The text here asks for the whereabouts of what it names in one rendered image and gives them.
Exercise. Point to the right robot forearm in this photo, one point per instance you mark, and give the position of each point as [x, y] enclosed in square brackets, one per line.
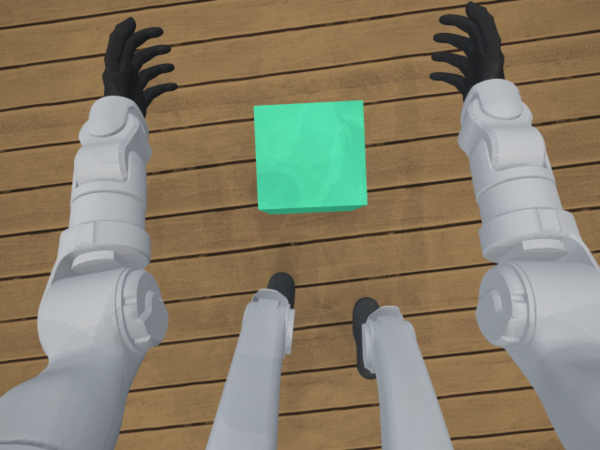
[514, 186]

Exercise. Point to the robot left foot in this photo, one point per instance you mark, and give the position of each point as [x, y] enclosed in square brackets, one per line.
[283, 283]

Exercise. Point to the robot right upper arm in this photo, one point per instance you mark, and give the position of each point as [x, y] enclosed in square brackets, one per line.
[546, 315]

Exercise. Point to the carton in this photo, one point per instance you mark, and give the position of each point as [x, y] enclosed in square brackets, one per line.
[310, 157]

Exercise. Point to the robot right shin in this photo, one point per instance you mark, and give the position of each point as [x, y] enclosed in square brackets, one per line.
[389, 311]

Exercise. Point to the robot left upper arm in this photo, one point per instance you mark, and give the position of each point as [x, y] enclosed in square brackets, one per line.
[96, 330]

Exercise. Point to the left robot forearm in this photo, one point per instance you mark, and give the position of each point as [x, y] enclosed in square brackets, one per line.
[109, 195]

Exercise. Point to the left robot hand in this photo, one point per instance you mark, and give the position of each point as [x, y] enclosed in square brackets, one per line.
[121, 76]

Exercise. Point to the right robot hand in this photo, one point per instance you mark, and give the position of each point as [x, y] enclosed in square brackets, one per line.
[482, 47]

